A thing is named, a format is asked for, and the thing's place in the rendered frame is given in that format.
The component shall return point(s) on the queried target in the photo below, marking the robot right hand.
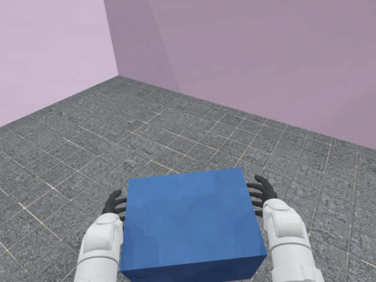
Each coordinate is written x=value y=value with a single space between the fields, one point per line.
x=267 y=190

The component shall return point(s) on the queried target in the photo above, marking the robot right forearm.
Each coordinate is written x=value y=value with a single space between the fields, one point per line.
x=289 y=244

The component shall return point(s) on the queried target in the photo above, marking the robot left hand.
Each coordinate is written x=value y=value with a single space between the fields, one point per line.
x=111 y=203

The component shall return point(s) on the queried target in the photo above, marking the carton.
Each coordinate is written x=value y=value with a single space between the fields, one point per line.
x=191 y=227

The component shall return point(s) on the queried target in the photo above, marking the robot left forearm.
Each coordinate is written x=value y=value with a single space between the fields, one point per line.
x=99 y=252

